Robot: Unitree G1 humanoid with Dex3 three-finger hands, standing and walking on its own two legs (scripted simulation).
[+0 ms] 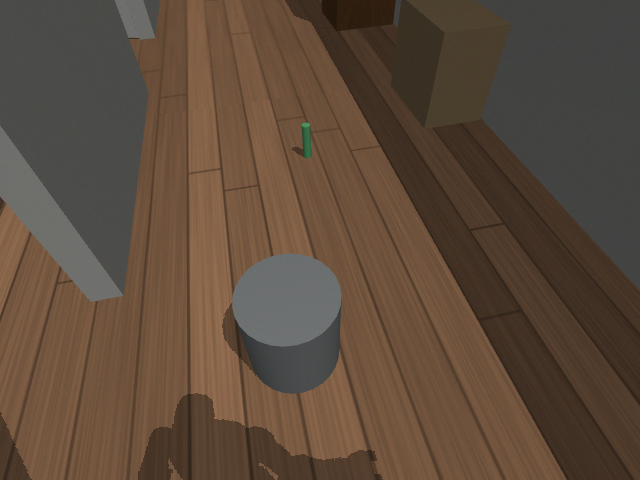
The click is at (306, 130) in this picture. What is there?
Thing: slim round
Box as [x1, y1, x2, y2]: [302, 123, 310, 157]
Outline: 303,123 303,155 304,157 309,157 309,124
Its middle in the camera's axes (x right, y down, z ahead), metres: -0.07 -0.51 +1.98
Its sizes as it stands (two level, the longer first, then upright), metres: 0.042 0.042 0.185
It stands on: the floor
